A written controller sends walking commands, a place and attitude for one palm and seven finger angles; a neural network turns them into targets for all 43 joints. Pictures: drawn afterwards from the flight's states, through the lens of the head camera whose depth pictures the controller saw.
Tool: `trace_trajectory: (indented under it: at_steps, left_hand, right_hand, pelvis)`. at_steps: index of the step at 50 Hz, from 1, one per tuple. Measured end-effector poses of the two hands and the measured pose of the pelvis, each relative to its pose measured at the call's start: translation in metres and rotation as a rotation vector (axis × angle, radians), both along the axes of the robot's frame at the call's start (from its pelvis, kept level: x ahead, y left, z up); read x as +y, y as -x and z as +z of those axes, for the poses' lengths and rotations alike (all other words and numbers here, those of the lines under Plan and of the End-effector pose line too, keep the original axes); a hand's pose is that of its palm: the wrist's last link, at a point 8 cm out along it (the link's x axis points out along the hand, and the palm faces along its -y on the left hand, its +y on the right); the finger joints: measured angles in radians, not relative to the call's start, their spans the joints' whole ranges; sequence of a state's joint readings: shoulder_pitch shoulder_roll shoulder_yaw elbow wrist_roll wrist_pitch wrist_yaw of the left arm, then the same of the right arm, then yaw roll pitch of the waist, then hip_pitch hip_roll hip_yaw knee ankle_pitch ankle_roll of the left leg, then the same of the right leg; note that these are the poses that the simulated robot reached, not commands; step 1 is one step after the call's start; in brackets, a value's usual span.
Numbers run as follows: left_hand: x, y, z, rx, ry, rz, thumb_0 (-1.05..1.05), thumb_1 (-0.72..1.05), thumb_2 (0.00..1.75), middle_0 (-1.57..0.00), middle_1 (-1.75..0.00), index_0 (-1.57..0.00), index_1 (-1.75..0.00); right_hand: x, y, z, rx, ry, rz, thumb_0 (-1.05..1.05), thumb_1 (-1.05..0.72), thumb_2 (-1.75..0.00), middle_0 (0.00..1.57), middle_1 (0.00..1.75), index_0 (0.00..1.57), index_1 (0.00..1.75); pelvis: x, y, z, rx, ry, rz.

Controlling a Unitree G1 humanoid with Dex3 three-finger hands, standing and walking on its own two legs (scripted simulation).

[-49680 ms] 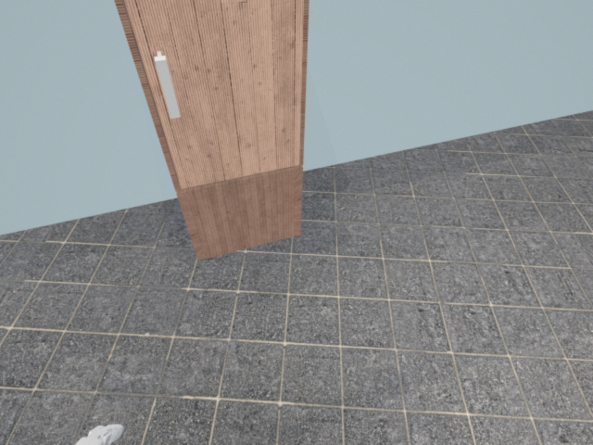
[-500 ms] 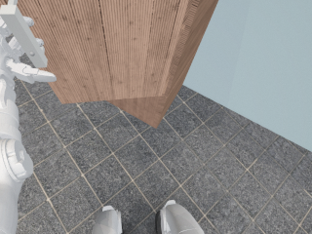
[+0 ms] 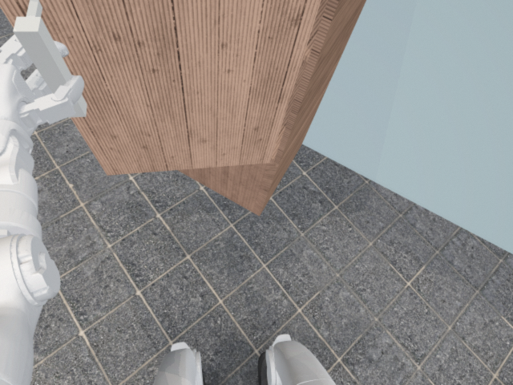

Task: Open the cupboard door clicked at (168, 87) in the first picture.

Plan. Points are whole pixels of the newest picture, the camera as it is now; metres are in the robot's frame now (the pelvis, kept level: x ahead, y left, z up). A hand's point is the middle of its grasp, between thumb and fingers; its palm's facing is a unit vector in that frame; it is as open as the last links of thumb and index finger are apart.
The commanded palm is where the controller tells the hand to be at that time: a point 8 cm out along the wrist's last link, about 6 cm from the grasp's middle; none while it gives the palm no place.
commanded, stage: close the thumb around the handle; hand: left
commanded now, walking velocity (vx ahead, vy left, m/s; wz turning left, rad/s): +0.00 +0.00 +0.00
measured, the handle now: (58, 63) +0.57 +0.24 +0.09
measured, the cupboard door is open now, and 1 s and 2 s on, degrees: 38 65 78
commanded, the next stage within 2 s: pull the door open along its arc in 0.16 s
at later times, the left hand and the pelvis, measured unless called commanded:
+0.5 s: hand (72, 108) +0.50 +0.22 +0.08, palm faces +0.05 -1.00 +0.00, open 6.5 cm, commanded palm +0.45 +0.26 +0.09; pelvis +0.00 +0.00 +0.01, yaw +0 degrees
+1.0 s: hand (128, 194) +0.36 +0.14 +0.09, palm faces +0.45 -0.89 +0.05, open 6.6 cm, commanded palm +0.31 +0.19 +0.09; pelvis -0.01 -0.03 +0.02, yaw +2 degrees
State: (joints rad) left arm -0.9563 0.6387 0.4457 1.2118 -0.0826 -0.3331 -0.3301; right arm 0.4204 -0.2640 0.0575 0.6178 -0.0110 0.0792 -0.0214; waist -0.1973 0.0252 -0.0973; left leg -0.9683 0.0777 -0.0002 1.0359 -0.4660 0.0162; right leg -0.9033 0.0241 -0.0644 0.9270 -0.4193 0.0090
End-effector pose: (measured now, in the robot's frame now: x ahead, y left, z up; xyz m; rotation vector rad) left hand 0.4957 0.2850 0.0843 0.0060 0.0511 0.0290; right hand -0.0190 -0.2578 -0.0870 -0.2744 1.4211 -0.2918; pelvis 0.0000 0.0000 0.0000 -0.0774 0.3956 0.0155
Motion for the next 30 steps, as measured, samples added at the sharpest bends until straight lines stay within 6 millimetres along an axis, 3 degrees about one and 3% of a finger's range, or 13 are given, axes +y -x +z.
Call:
trace_trajectory:
  at_steps: [19, 25, 30]
  left_hand:
    - [-0.011, 0.007, 0.000, -0.017, -0.002, 0.027, 0.01, 0.63, 0.80, -0.27, -1.32, -0.31, -1.32]
    - [-0.016, 0.023, -0.001, -0.029, 0.001, 0.018, 0.02, 0.64, 0.80, -0.27, -1.32, -0.29, -1.32]
    - [-0.024, 0.050, -0.001, -0.035, 0.001, 0.007, 0.02, 0.65, 0.79, -0.27, -1.31, -0.28, -1.32]
  right_hand:
    - [-0.001, -0.006, -0.002, -0.029, -0.016, -0.004, 0.00, -0.90, -0.89, 0.20, 0.30, 0.21, 0.30]
    - [-0.004, -0.011, 0.000, -0.049, -0.029, -0.012, 0.00, -0.90, -0.89, 0.20, 0.30, 0.21, 0.30]
    - [-0.006, -0.030, 0.003, -0.115, -0.048, -0.011, 0.00, -0.90, -0.89, 0.20, 0.30, 0.21, 0.30]
  pelvis:
    - [-0.002, 0.000, 0.001, -0.015, -0.007, -0.006]
    - [-0.004, -0.003, 0.005, -0.030, -0.014, -0.014]
    - [-0.005, -0.009, 0.011, -0.060, -0.021, -0.017]
